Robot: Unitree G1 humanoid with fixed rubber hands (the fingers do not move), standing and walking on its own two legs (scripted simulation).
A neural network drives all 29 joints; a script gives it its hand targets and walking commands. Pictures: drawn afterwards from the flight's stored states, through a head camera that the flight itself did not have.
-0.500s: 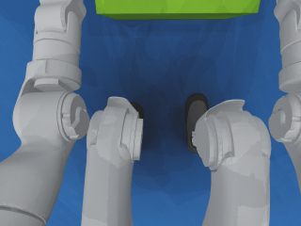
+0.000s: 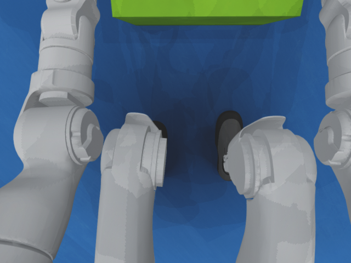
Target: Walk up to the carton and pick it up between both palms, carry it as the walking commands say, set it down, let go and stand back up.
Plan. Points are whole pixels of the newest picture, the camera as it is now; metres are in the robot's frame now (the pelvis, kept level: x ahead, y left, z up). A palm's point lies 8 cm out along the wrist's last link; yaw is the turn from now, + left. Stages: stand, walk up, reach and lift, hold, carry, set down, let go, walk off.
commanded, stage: set down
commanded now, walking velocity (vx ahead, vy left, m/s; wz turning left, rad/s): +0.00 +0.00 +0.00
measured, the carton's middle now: out of the picture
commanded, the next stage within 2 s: none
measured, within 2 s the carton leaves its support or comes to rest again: neither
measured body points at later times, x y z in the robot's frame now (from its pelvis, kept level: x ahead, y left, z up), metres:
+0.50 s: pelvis +0.00 +0.00 -0.01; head +0.38 +0.00 +0.22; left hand +0.54 +0.19 -0.21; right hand +0.54 -0.22 -0.21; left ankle +0.09 +0.11 -0.34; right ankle +0.12 -0.12 -0.34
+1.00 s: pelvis -0.01 +0.00 -0.01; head +0.37 +0.00 +0.22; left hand +0.56 +0.22 -0.17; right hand +0.56 -0.25 -0.17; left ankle +0.09 +0.10 -0.34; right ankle +0.12 -0.12 -0.34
